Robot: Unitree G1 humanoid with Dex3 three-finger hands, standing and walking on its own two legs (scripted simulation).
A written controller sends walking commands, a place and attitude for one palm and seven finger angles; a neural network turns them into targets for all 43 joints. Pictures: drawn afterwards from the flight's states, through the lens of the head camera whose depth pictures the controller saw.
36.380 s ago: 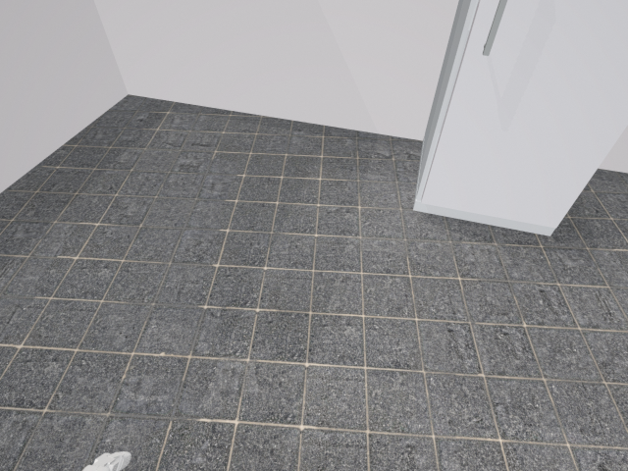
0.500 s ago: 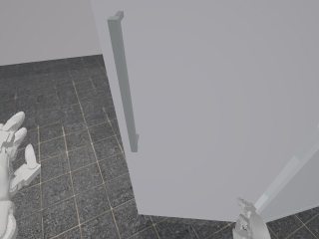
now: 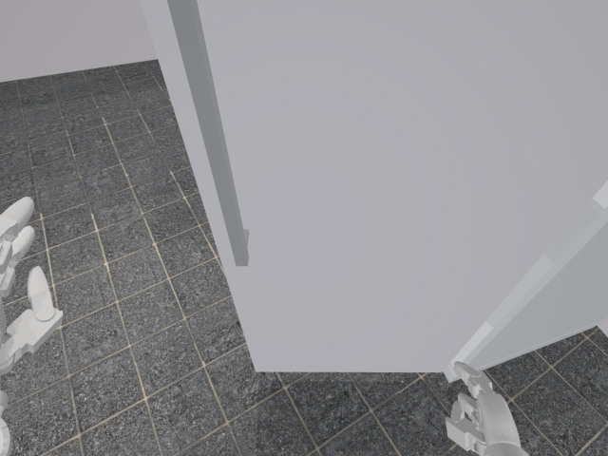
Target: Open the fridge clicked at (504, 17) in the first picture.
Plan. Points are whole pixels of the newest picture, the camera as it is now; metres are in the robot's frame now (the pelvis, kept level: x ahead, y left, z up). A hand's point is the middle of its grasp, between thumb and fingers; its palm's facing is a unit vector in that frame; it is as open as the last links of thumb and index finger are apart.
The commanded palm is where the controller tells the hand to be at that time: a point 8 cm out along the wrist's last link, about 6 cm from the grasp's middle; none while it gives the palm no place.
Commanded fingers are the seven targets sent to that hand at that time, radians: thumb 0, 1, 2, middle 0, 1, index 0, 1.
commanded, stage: step back with the hand held close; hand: left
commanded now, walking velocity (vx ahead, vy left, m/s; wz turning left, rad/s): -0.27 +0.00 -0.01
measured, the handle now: (224, 158) +0.41 +0.14 +0.19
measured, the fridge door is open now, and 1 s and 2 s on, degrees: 71 71 71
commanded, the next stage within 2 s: stop stepping back and stand still in 0.88 s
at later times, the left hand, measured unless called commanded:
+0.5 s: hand out of the picture +0.12 +0.28 +0.15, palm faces +0.44 -0.79 -0.43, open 7.4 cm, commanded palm +0.05 +0.32 +0.17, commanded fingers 0.00 0.90 0.90 -0.20 -0.30 -0.20 -0.30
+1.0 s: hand out of the picture +0.03 +0.29 +0.17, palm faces +0.43 -0.80 -0.43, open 7.4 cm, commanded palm -0.04 +0.32 +0.17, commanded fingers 0.00 0.90 0.90 -0.20 -0.30 -0.20 -0.30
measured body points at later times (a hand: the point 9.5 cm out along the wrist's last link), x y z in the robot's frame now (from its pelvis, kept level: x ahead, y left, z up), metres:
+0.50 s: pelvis -0.08 +0.02 -0.02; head -0.06 +0.04 +0.43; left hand +0.09 +0.32 +0.18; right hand +0.09 -0.22 -0.09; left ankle +0.02 +0.12 -0.74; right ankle +0.00 -0.15 -0.74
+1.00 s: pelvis -0.18 +0.02 -0.01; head -0.15 +0.05 +0.44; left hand +0.01 +0.33 +0.19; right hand +0.06 -0.19 -0.05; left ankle -0.04 +0.10 -0.74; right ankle -0.21 -0.11 -0.69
